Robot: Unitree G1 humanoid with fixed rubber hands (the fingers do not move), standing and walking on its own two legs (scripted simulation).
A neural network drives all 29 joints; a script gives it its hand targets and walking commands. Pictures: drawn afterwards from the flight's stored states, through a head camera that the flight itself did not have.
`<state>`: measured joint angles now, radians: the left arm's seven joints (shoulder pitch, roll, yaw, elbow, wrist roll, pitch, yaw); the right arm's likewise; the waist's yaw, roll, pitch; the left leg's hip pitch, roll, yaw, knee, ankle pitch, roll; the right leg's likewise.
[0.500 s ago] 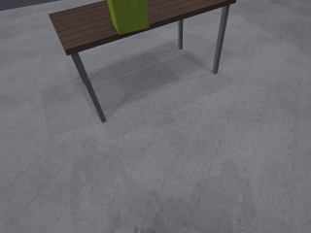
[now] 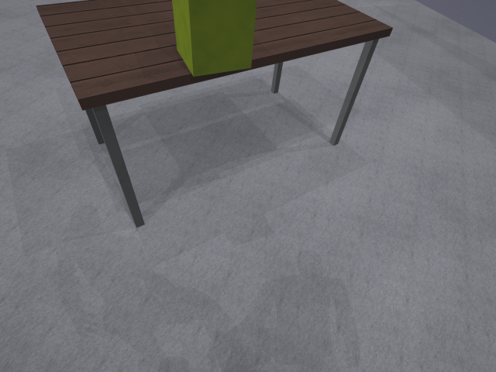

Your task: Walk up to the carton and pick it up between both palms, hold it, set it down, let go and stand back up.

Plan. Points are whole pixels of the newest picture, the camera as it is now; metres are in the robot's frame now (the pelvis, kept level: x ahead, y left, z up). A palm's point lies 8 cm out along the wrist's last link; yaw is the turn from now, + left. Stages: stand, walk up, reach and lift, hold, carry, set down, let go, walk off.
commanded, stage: walk up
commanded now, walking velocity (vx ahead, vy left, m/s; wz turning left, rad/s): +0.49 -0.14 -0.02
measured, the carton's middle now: (212, 21) +1.14 +0.09 +0.07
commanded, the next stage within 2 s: none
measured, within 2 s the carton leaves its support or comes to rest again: neither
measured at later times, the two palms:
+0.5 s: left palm (180, 275) +0.36 +0.14 -0.15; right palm (411, 350) +0.20 -0.32 -0.16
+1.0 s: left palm (183, 262) +0.38 +0.13 -0.13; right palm (331, 199) +0.59 -0.25 -0.18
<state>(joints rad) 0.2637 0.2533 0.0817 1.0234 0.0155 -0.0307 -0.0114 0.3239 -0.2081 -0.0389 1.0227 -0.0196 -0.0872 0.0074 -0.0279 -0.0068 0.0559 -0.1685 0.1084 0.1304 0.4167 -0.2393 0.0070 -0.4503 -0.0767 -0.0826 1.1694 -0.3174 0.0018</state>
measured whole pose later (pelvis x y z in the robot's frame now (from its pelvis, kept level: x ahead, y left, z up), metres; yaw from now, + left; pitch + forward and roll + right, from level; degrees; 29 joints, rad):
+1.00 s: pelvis +0.50 -0.05 -0.02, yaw -1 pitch +3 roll +2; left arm 0.52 0.07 0.00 1.10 0.03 -0.09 0.04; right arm 0.13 -0.16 -0.04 1.01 -0.03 0.01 0.04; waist 0.11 0.04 0.06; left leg -0.54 0.06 0.19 0.61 -0.13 -0.02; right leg 0.08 -0.10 -0.14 0.29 -0.40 0.05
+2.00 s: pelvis +0.64 -0.01 +0.00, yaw +0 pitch -2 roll +0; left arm 0.32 0.09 -0.03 1.20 0.01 0.00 0.04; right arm 0.36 -0.11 0.01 1.14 -0.01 -0.01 -0.04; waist 0.01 -0.01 0.04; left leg -0.08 -0.02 0.19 0.32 -0.21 0.07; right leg -0.12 0.02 -0.12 0.35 -0.20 -0.06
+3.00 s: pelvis +0.76 -0.12 +0.00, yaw +14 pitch +0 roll +7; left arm 0.32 0.21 0.03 0.99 0.01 0.00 0.07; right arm 0.19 -0.31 -0.09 0.93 -0.02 0.06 0.02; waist 0.02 0.02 0.08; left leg -0.54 -0.04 -0.05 1.21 -0.35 -0.07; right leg -0.21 -0.20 -0.07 0.43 -0.23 0.03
